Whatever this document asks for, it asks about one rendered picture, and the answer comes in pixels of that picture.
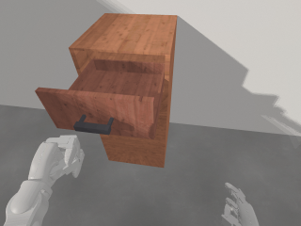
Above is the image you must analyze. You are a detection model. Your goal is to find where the cabinet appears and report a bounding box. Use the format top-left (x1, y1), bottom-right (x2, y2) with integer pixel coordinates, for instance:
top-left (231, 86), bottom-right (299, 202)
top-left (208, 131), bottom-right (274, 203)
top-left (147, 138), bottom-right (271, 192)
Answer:
top-left (69, 13), bottom-right (178, 168)

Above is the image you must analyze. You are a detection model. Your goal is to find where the left robot forearm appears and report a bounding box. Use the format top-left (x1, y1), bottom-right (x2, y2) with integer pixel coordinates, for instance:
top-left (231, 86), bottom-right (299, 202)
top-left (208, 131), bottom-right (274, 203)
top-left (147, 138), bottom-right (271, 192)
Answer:
top-left (4, 179), bottom-right (53, 226)

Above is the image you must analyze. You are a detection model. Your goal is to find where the robot left hand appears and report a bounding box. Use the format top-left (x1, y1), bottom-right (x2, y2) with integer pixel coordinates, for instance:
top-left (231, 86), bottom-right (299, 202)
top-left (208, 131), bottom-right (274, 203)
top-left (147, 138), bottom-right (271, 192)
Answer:
top-left (28, 135), bottom-right (85, 187)

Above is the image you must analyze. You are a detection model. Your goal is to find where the handle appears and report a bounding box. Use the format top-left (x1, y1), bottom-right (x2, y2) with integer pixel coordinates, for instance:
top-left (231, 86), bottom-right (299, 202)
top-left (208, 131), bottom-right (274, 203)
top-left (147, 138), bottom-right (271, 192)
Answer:
top-left (73, 114), bottom-right (114, 135)

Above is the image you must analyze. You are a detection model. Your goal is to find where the drawer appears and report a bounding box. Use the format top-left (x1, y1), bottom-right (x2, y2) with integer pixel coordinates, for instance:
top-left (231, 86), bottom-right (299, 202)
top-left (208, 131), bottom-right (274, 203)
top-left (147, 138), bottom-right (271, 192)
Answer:
top-left (35, 58), bottom-right (166, 139)

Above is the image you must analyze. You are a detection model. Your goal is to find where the robot right hand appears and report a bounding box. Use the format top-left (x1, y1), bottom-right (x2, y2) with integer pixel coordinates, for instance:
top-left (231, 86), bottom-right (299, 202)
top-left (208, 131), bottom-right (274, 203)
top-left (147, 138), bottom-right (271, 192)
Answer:
top-left (221, 183), bottom-right (260, 226)

